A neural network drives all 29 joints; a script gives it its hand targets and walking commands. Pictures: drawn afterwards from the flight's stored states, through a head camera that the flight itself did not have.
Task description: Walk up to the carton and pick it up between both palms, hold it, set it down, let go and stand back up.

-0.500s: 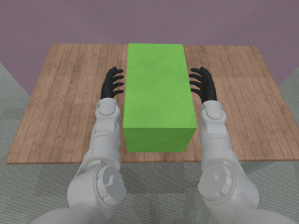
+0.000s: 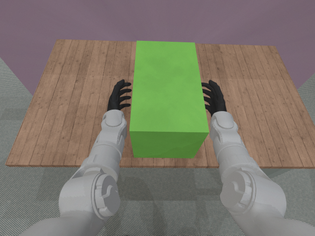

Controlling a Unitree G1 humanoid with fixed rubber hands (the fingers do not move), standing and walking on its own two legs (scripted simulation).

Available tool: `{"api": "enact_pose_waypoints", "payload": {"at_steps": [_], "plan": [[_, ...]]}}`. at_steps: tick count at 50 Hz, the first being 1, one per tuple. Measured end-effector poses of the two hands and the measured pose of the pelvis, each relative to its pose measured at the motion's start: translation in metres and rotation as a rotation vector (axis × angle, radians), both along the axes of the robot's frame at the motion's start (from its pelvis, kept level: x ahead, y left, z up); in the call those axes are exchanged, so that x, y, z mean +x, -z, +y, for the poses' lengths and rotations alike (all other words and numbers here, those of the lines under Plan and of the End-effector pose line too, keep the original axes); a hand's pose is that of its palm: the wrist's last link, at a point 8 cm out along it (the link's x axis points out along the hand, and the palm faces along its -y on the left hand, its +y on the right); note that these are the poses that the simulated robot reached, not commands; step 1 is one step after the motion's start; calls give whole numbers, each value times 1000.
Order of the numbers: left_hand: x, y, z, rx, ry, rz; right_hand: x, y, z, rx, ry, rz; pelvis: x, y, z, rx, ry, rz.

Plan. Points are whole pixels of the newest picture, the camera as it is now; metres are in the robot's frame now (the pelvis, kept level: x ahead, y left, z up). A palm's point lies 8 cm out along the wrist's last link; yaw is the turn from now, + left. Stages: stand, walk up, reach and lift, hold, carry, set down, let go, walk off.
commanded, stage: set down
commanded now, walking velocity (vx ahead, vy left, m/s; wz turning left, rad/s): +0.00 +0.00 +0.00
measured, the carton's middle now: (164, 99) +0.48 +0.02 +0.00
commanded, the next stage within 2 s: none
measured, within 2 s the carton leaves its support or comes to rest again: neither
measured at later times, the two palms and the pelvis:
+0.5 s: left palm (94, 93) +0.43 +0.20 +0.07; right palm (245, 85) +0.48 -0.17 +0.10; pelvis -0.01 -0.01 -0.01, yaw +1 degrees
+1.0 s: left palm (90, 68) +0.43 +0.19 +0.16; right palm (252, 71) +0.47 -0.16 +0.15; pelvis -0.03 -0.01 -0.01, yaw +2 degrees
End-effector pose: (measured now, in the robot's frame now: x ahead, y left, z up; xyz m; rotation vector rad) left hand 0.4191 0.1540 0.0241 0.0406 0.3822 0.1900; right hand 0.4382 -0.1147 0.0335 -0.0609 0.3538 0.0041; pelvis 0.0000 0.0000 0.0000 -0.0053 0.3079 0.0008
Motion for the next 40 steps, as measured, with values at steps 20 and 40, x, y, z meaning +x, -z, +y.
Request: {"api": "enact_pose_waypoints", "payload": {"at_steps": [20, 40], "plan": [[24, -50, 28, 30, 15, -71, 41, -57, -39, 0, 36, -99, -6, 12, -4, -9, -5, 103], [11, -92, 42, 47, -8, -175, 29, -83, -43, 39, -30, -130, -35, 19, -9, -7, -35, 128]]}}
